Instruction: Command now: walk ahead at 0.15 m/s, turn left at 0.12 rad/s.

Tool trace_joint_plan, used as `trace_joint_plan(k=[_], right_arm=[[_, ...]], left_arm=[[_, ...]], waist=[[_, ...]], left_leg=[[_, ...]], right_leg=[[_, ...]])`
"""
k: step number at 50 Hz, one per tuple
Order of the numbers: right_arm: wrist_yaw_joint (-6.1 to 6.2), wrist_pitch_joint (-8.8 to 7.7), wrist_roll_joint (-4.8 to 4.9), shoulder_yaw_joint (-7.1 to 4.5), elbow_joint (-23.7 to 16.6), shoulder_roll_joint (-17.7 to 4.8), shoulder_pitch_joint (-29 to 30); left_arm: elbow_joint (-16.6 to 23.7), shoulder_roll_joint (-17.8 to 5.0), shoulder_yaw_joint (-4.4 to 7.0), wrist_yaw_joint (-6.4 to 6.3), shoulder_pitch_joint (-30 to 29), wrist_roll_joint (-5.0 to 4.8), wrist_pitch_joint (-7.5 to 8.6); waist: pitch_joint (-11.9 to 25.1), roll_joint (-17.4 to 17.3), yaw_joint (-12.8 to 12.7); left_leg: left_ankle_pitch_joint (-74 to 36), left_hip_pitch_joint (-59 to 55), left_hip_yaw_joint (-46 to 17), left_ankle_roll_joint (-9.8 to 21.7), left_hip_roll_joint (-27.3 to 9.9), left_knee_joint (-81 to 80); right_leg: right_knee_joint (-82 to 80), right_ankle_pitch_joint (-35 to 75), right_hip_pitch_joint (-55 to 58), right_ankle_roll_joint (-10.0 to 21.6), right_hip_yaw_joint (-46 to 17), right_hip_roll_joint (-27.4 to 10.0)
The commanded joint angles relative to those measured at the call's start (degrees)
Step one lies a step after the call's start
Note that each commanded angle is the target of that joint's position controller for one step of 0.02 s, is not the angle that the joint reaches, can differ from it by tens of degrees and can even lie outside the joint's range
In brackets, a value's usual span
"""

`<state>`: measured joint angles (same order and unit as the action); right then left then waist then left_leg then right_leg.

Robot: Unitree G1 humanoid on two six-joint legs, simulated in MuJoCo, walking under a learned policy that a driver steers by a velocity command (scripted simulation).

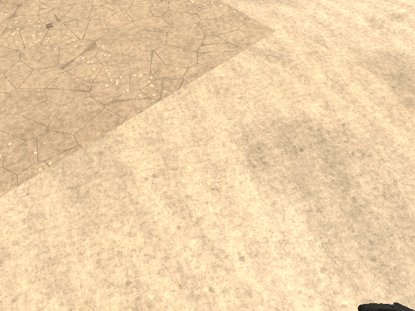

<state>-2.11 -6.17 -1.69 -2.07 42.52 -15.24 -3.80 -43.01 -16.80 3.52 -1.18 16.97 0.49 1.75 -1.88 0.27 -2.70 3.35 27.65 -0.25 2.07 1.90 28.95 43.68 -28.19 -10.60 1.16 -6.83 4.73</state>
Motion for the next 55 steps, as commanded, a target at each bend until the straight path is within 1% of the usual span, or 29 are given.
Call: trace_joint_plan(k=[1, 2, 3, 5, 8, 14, 17, 18, 19, 20, 21, 22, 24, 28, 31, 36, 38, 39, 40, 41, 42, 43, 44, 45, 46, 49, 51, 52, 55], right_arm=[[-0.25, 1.27, 2.25, -2.0, -1.61, -8.0, -8.33], [-0.18, 2.17, 2.42, -2.08, -2.61, -8.29, -5.77], [0.1, 2.86, 2.05, -2.34, -3.3, -9.46, -3.81], [0.9, 4.04, 1.31, -2.75, -4.04, -10.07, -1.69], [1.96, 5.19, 1.27, -3.38, -4.54, -10.08, -2.2], [3.07, 6.96, 2.3, -4.38, -5.42, -10.73, -3.02], [3.51, 8.07, 2.95, -4.41, -5.91, -10.52, -2.44], [3.66, 8.28, 3.14, -4.12, -5.8, -9.5, -3.74], [3.56, 8.17, 2.98, -3.45, -6.61, -6.96, -4.38], [3.41, 7.47, 3.1, -3.8, -8.07, -7.3, -3.76], [3.26, 7.06, 2.15, -5.08, -6.88, -11.15, -6.07], [3.16, 7.44, 2.63, -5.76, -5.15, -12.04, -8.4], [3.68, 8.85, 2.49, -5.51, -3.53, -10.03, -10.45], [3.11, 9.21, 3.36, -4.17, -7.31, -6.92, -4.54], [2.17, 9.15, 3.07, -3.39, -9.38, -5.86, -2.67], [1.02, 9.71, 3.05, -3.84, -10.68, -7.17, -3.68], [0.69, 9.86, 2.97, -4.26, -9.75, -6.99, -7.23], [1.11, 9.8, 2.71, -4.77, -9.08, -8.19, -9.28], [1.97, 9.56, 2.67, -6.09, -9.48, -13.42, -11.24], [2.24, 8.94, 1.24, -6.43, -10.7, -17.56, -10.46], [1.83, 7.73, -0.14, -5.49, -10.45, -13.89, -12.07], [1.79, 6.86, -0.19, -4.6, -9.76, -12.11, -9.62], [2.09, 6.52, 0.75, -4.29, -9.69, -10.82, -6.01], [2.31, 6.49, 1.74, -3.59, -9.77, -9.25, -3.56], [2.59, 6.48, 1.77, -3.09, -9.65, -8.58, -2.45], [3.01, 6.35, 1.05, -2.33, -8.9, -6.92, -1.85], [3.13, 6.2, 0.76, -1.52, -7.87, -4.87, -1.33], [3.04, 6.13, 0.46, -1.34, -7.01, -4.62, -1.96], [2.59, 6.17, 0.26, -1.84, -4.93, -7.16, -2.65]], left_arm=[[2.37, -7.62, 1.15, 0.24, 8.22, -0.49, -0.36], [3.49, -8.18, 1.51, -0.11, 2.36, -0.79, -1.36], [4.43, -8.18, 1.75, -0.52, -0.51, -0.67, -2.27], [4.8, -6.66, 1.78, -1.32, -1.25, -0.31, -3.14], [4.06, -3.9, 1.21, -1.97, -0.38, -0.09, -2.56], [5.02, -4.1, 1.19, -1.31, -3.89, -0.38, -1.57], [4.36, -4.15, 1.52, -0.52, -1.8, -0.65, -0.48], [4.27, -5.89, 2.11, -0.52, -0.65, -0.41, -0.28], [4.76, -10.7, 3.2, -0.91, 0.34, 1.06, -0.48], [5.12, -12.94, 3.8, -0.74, -2.18, 2.93, -0.84], [6.95, -9.82, 2.84, -0.89, -5.56, 3.24, -0.47], [7.85, -7.17, 2.11, -1.19, -9.0, 2.23, -0.3], [8.27, -5.54, 1.5, -1.39, -11.14, 0.36, -0.26], [7.19, -6.27, 1.76, -1.97, -6.95, 0.64, -1.41], [6.84, -8.52, 2.73, -1.92, -6.14, 0.43, -2.07], [6.31, -10.66, 3.78, -0.69, -7.17, -0.94, -2.08], [5.88, -10.38, 3.83, -0.55, -8.5, -2.19, -1.91], [4.42, -8.61, 3.34, -0.35, -5.6, -2.23, -1.63], [4.76, -5.37, 2.33, 0.0, -4.17, -0.05, -1.44], [7.85, -3.22, 1.19, -0.06, -7.2, 1.81, -1.25], [7.89, -6.73, 2.2, -0.53, -11.21, 0.7, -1.33], [7.34, -7.72, 2.66, -0.68, -11.6, -0.68, -1.77], [5.92, -7.27, 2.81, -1.08, -10.2, -0.72, -2.24], [5.09, -7.57, 2.97, -1.43, -9.19, -0.26, -2.75], [4.55, -7.32, 2.98, -1.43, -7.95, 0.0, -2.93], [3.57, -5.27, 2.24, -1.08, -6.04, -0.47, -2.77], [2.92, -3.08, 1.07, -0.62, -6.3, -0.41, -2.76], [2.86, -2.69, 0.7, -0.34, -6.88, -0.36, -2.76], [3.22, -5.31, 1.04, -0.02, -7.37, -0.95, -2.79]], waist=[[18.54, -9.5, 2.82], [12.79, -5.53, 3.73], [8.68, -4.18, 3.5], [5.64, -5.56, 1.96], [8.01, -8.59, 1.8], [8.67, -9.07, 3.18], [7.51, -9.1, 1.28], [7.42, -7.58, 0.95], [7.26, 1.98, 1.57], [4.73, 16.24, 2.64], [4.9, 12.19, 3.42], [4.58, 8.27, 4.95], [3.68, 6.22, 4.87], [3.48, 8.4, 1.15], [5.32, 9.65, -0.08], [5.93, 11.01, 0.47], [6.21, 9.96, 3.12], [6.82, 6.65, 3.55], [8.62, -6.34, 2.72], [8.88, -19.05, 3.12], [12.21, -11.75, 7.5], [9.32, -9.29, 5.74], [7.75, -7.12, 4.0], [6.55, -7.46, 3.07], [6.5, -7.94, 2.14], [7.26, -7.67, 1.51], [7.36, -7.66, 2.1], [6.99, -8.07, 2.9], [3.96, -8.28, 3.68]], left_leg=[[-18.88, -33.99, -32.45, 16.58, -21.1, -6.07], [-7.55, -28.09, -29.86, 14.38, -18.77, -8.23], [-0.87, -21.94, -28.46, 13.28, -17.78, -10.22], [5.65, -12.69, -23.94, 10.49, -13.37, -13.21], [3.92, -10.73, -20.6, 10.19, -10.27, -13.29], [12.18, -10.15, -25.02, 9.65, -9.75, -12.87], [13.31, -8.18, -25.89, 7.2, -7.65, -10.15], [16.37, -5.0, -24.55, 4.91, -5.52, -7.54], [23.14, 2.59, -17.99, 1.38, -0.84, 2.67], [29.71, 8.22, -6.62, -1.34, 6.38, 17.1], [29.26, 7.25, -8.45, -3.14, 2.75, 28.87], [26.17, 7.12, -8.1, -3.95, 2.43, 33.69], [21.22, 9.34, -6.96, -6.16, 1.54, 40.2], [17.61, 11.22, -2.92, -8.79, -0.87, 33.9], [19.24, 6.13, -0.84, -8.75, -3.03, 25.03], [18.21, -3.75, 3.56, -5.51, -2.54, 11.66], [9.68, -10.87, 5.22, -2.43, -1.15, -0.32], [2.43, -18.41, 3.02, -0.38, -0.61, -6.7], [-16.5, -29.79, -11.47, 3.4, -10.91, -8.04], [-33.49, -31.72, -26.66, 15.23, -24.46, -6.0], [-27.26, -28.3, -25.42, 19.15, -24.77, -7.79], [-21.16, -25.23, -20.03, 16.2, -21.04, -8.35], [-15.23, -23.52, -16.47, 12.83, -17.47, -8.63], [-14.58, -21.79, -14.42, 11.18, -15.92, -8.81], [-16.41, -19.21, -12.63, 10.87, -14.58, -9.07], [-14.48, -18.88, -10.16, 10.62, -12.81, -9.45], [-10.12, -18.61, -8.43, 9.97, -12.42, -9.56], [-7.7, -17.93, -8.34, 10.17, -12.68, -9.96], [-0.57, -15.78, -10.35, 10.87, -14.13, -10.23]], right_leg=[[25.41, -8.61, -19.8, -4.11, -1.08, -2.95], [27.0, -6.21, -22.73, -4.57, 0.39, -3.53], [25.94, -3.94, -23.89, -4.49, 1.06, -4.2], [18.18, -0.28, -19.28, -3.99, 1.5, -5.21], [8.85, 2.42, -14.27, -4.42, 3.09, -3.62], [-3.14, 8.8, -10.06, -4.42, 1.94, -2.63], [-16.18, 15.24, -3.2, -2.57, 3.42, -2.09], [-20.68, 16.73, 1.62, -0.95, 1.62, -5.45], [-24.99, 14.36, 5.82, 4.05, -9.23, -17.08], [-29.46, 21.33, 0.71, 11.54, -21.51, -26.05], [-28.56, 25.67, -1.22, 13.48, -20.58, -27.29], [-26.98, 28.03, -1.34, 11.26, -14.49, -24.01], [-24.99, 31.54, 1.01, 8.67, -6.93, -19.99], [-24.53, 36.68, 6.64, 10.38, -0.71, -18.94], [-23.79, 37.77, 8.18, 11.18, 1.05, -20.83], [-21.61, 39.68, 5.93, 10.62, 3.62, -22.91], [-17.08, 37.66, 3.69, 7.56, 6.2, -22.0], [-12.42, 32.53, -0.92, 4.02, 8.78, -19.85], [0.94, 15.51, -13.29, -1.68, 14.31, -14.66], [13.39, -10.67, -27.57, -5.69, 13.07, -7.12], [21.8, -11.36, -27.13, -5.78, 5.77, -7.76], [23.67, -7.35, -26.75, -5.1, 4.53, -8.59], [22.37, -2.82, -26.55, -4.97, 4.07, -9.01], [21.2, 0.8, -25.73, -5.44, 3.96, -9.14], [21.63, 4.08, -22.73, -5.96, 4.46, -8.48], [14.44, 8.53, -18.48, -6.54, 4.76, -8.26], [4.7, 9.7, -13.58, -6.33, 4.68, -9.37], [0.91, 9.48, -10.94, -6.19, 5.05, -9.54], [-5.81, 8.55, -7.17, -5.2, 6.72, -8.39]])
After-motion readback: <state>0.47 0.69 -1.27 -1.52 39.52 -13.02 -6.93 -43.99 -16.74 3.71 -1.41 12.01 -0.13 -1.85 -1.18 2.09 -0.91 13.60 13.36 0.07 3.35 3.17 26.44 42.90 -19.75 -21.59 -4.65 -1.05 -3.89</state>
